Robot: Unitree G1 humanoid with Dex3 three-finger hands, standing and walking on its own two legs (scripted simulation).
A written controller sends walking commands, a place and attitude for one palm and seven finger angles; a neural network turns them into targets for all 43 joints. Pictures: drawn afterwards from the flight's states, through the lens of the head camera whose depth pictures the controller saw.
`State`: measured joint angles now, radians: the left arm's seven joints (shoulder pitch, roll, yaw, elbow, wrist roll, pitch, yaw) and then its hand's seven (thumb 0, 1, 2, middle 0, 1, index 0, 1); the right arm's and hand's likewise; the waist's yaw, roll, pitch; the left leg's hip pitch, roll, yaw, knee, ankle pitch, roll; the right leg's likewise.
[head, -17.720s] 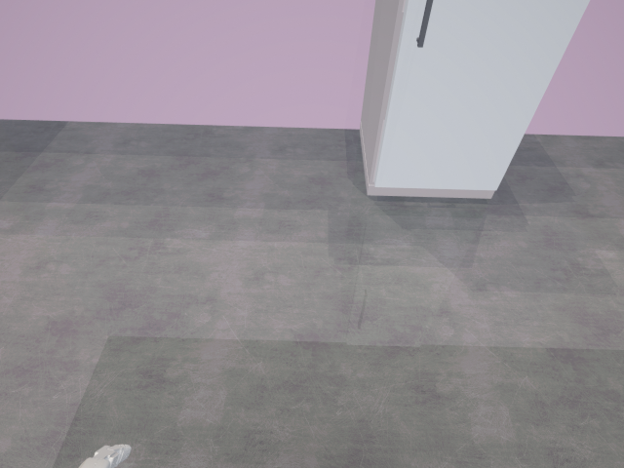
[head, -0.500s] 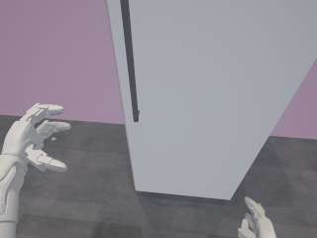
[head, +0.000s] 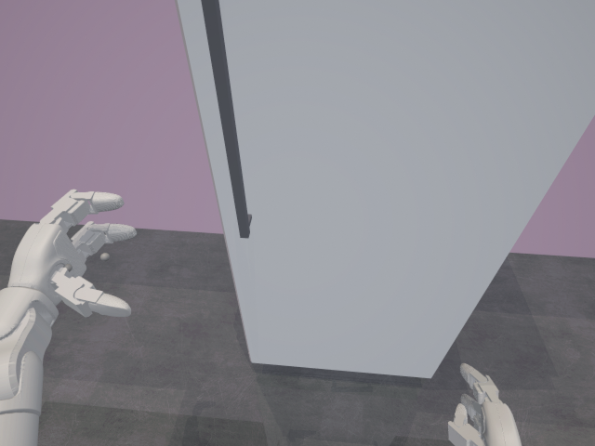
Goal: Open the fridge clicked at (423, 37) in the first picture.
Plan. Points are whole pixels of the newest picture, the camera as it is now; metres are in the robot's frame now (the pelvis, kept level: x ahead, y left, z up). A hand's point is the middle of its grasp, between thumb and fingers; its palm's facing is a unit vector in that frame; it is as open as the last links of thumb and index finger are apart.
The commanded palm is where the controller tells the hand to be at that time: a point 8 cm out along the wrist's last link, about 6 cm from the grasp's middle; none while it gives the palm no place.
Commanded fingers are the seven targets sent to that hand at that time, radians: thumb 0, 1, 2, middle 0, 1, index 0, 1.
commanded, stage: move the hooked fingers beside the handle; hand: left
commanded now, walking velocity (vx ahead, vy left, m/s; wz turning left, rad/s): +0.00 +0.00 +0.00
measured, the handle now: (233, 131) +0.50 +0.16 +0.20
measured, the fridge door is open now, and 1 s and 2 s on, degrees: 0 0 0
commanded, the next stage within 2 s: none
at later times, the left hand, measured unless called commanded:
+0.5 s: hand (145, 230) +0.33 +0.24 +0.15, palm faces +0.07 -1.00 -0.03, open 14.0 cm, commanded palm +0.30 +0.29 +0.15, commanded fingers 0.00 -0.50 0.30 -0.30 -1.20 -0.30 -1.20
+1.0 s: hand (174, 201) +0.39 +0.22 +0.15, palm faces +0.07 -1.00 -0.02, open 14.0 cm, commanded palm +0.36 +0.28 +0.15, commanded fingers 0.00 -0.50 0.30 -0.30 -1.20 -0.30 -1.20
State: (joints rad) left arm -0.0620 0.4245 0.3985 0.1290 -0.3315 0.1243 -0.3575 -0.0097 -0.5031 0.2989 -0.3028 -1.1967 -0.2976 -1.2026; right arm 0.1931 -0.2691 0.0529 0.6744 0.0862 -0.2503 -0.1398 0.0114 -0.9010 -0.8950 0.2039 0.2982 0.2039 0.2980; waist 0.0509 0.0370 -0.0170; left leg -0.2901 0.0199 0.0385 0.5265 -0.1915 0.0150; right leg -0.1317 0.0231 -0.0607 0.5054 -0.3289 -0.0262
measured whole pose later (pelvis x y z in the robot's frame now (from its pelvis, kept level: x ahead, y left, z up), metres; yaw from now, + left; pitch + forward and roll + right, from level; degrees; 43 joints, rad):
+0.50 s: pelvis +0.00 +0.00 +0.00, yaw -1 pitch -2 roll -1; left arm -0.23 0.39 0.32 0.27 -0.26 0.14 -0.26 -0.01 -0.50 0.30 -0.30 -1.20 -0.30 -1.20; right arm 0.21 -0.26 0.05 0.69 0.08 -0.19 -0.14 0.01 -0.90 -0.89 0.20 0.30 0.20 0.30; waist 0.02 0.03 -0.02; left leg -0.30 0.02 0.05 0.51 -0.18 0.02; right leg -0.15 0.02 -0.05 0.50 -0.32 -0.02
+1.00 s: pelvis +0.00 +0.00 +0.00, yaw -1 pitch +1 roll -1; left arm -0.47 0.41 0.30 0.55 -0.22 0.06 -0.23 -0.01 -0.50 0.30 -0.30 -1.20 -0.30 -1.20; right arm 0.26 -0.27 0.03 0.72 0.08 -0.15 -0.13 0.01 -0.90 -0.89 0.20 0.30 0.20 0.30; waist -0.02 0.02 -0.03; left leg -0.35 0.03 0.05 0.52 -0.18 0.02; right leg -0.21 0.03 -0.05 0.51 -0.31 -0.03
